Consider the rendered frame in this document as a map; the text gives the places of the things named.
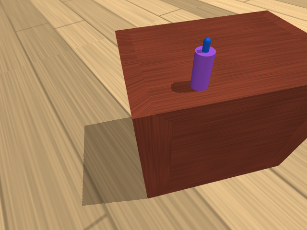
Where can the bottle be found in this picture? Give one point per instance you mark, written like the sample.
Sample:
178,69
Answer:
202,66

